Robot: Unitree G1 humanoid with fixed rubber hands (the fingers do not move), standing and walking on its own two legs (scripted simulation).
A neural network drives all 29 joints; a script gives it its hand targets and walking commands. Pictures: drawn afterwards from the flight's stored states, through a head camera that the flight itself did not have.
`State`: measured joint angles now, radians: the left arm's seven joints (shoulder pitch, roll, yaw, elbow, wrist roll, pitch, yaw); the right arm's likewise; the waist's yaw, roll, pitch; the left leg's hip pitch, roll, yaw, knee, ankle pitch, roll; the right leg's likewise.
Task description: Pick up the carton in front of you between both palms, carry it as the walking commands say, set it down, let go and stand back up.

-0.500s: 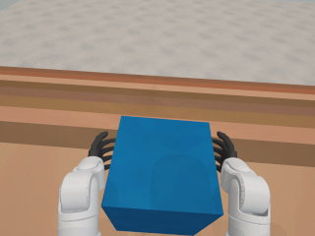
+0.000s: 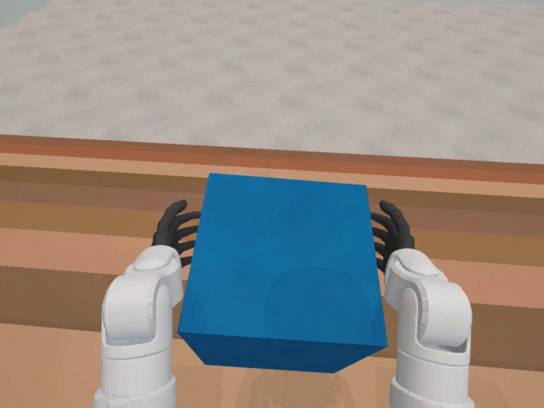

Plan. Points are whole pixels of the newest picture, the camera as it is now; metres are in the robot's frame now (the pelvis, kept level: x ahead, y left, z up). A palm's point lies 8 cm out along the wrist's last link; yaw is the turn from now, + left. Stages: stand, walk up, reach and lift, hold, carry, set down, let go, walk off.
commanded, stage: carry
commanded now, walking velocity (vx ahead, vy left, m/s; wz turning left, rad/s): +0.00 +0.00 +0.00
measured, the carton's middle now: (277, 283) +0.29 +0.00 +0.04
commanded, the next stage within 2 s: none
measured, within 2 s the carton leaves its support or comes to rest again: neither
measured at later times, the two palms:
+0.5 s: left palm (209, 135) +0.56 +0.14 +0.11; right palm (369, 136) +0.55 -0.16 +0.12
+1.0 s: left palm (215, 116) +0.59 +0.13 +0.14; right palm (373, 117) +0.58 -0.17 +0.14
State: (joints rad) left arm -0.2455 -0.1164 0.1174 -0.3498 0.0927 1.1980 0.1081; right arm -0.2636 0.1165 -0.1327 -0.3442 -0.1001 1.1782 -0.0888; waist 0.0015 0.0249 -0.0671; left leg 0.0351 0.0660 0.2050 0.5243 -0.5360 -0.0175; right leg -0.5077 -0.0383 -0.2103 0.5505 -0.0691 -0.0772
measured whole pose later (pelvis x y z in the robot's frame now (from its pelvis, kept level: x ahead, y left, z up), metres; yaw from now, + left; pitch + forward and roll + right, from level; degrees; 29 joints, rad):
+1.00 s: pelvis +0.22 -0.01 +0.03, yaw -1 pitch +6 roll +1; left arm -0.62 -0.03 0.22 -0.01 0.07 1.21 0.13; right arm -0.66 0.04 -0.22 0.03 -0.07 1.17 -0.12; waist -0.02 0.00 0.01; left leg -0.33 -0.01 0.08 0.49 -0.22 0.06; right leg -0.20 0.00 -0.09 0.49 -0.33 -0.01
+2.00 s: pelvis +0.16 +0.00 +0.02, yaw -2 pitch +1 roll +0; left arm -0.65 0.00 0.18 0.21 0.06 1.23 0.13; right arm -0.67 0.00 -0.21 0.23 -0.07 1.20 -0.11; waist 0.00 0.00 -0.08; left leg -0.36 0.01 0.11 0.52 -0.19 0.05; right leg -0.24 0.00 -0.10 0.54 -0.33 -0.04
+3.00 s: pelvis +0.14 -0.01 +0.02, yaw -3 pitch +1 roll +0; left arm -0.65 0.00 0.18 0.21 0.06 1.24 0.13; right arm -0.67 0.00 -0.21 0.23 -0.07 1.20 -0.11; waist 0.00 0.00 -0.09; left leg -0.39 0.02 0.11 0.52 -0.16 0.04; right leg -0.27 0.01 -0.10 0.56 -0.31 -0.05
